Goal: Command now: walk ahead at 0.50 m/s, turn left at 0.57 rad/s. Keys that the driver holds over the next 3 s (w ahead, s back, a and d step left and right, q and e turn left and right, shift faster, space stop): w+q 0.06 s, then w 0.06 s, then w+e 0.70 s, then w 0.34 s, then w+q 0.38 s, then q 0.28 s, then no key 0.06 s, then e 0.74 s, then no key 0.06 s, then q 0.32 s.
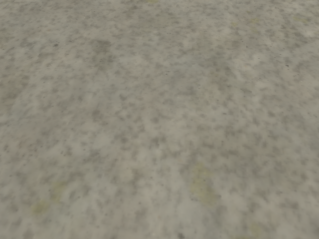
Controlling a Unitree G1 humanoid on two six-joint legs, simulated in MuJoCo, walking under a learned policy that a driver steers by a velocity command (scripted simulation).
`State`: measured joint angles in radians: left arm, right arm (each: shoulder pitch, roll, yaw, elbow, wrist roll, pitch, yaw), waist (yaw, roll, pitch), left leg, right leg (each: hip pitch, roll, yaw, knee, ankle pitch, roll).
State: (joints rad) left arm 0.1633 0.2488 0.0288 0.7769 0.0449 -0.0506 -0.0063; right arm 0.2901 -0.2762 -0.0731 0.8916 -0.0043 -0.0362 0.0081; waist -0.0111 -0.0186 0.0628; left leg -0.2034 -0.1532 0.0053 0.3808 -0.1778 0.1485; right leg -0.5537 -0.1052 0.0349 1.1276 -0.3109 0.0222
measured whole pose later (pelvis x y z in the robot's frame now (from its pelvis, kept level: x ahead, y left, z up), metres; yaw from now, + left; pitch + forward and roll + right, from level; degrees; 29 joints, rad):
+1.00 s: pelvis +0.57 -0.06 +0.00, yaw -16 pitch +1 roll +0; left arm 0.32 0.30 0.07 0.83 0.03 -0.03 -0.02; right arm 0.20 -0.25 -0.03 0.78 -0.03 -0.08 0.00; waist 0.02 -0.04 0.02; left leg -0.28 -0.04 0.03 0.44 -0.18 0.05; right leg -0.39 0.06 0.06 1.08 -0.36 -0.06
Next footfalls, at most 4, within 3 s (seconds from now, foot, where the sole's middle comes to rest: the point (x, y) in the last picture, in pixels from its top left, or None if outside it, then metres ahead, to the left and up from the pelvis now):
0.32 right None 0.36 -0.13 -0.78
0.84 left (160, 192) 0.66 0.01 -0.78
1.34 right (218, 160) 0.82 -0.26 -0.78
1.82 left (181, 119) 1.08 -0.10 -0.78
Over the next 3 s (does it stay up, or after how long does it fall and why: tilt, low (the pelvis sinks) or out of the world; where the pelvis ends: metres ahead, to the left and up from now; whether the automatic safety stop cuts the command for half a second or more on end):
stays up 0.97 -0.15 0.00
